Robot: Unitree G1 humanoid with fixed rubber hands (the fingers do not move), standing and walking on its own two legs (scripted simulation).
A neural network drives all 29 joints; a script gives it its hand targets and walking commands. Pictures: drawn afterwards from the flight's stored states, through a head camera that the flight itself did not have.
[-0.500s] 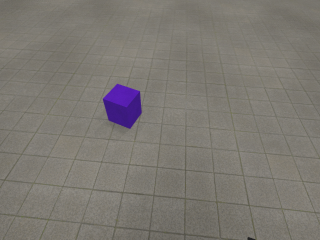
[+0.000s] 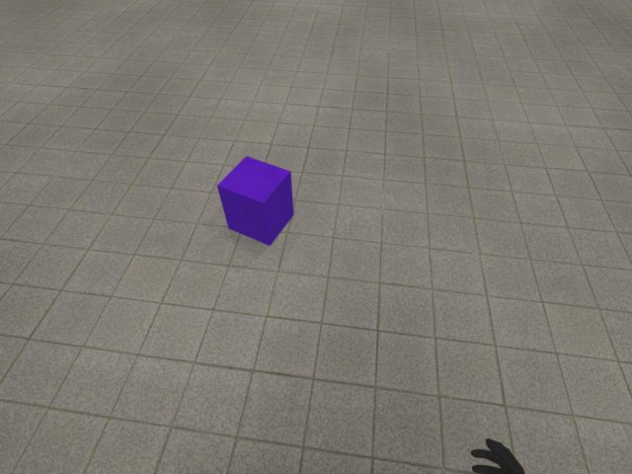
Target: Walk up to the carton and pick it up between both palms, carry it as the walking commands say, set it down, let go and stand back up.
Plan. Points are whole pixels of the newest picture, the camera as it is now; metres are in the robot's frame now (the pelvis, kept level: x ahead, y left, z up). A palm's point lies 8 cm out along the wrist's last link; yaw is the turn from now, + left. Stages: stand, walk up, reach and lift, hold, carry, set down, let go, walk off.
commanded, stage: walk up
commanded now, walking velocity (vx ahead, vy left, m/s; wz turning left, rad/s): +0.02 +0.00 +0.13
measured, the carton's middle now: (258, 201) +1.20 +0.25 -0.65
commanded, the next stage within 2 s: none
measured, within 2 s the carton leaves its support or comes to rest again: neither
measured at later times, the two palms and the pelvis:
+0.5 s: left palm out of the picture +0.04 +0.22 -0.11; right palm out of the picture +0.08 -0.28 -0.12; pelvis +0.00 -0.03 +0.01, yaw -1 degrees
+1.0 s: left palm out of the picture +0.07 +0.21 -0.12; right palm out of the picture +0.05 -0.28 -0.13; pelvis +0.00 -0.03 +0.00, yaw -1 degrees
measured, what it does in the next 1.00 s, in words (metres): steps on the spot: right foot, then left foot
